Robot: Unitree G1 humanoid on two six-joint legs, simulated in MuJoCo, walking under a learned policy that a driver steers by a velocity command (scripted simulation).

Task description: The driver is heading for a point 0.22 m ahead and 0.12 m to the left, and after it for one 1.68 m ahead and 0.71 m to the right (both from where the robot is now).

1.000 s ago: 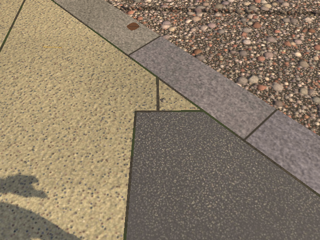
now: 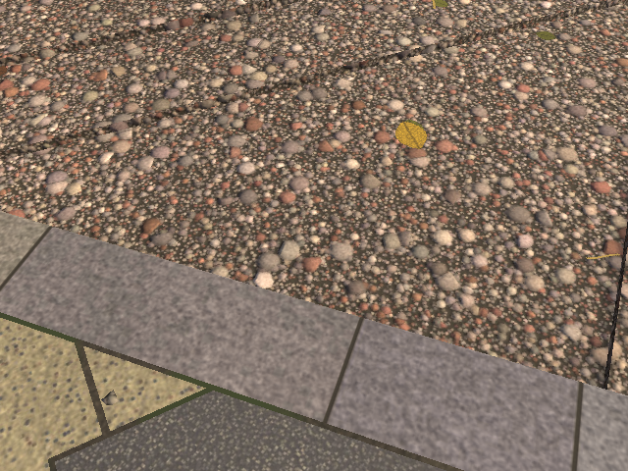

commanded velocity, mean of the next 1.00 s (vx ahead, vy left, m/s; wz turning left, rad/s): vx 0.12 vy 0.00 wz -0.41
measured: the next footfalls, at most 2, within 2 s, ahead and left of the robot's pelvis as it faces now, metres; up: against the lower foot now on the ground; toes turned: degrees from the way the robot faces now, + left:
left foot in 0.28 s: +0.32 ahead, +0.14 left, +0.00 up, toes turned -3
right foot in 0.68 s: +0.19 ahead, -0.10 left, +0.00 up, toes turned -20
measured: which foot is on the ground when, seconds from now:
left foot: up 0.00-0.26, down 0.28-0.68, up 0.70-1.00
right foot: down 0.00-0.30, up 0.32-0.66, down 0.68-1.00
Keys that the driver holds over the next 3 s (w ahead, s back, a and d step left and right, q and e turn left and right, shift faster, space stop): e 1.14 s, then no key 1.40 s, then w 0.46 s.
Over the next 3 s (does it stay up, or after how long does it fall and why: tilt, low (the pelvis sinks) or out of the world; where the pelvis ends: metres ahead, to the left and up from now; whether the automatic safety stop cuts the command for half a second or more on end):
stays up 0.29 -0.03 0.01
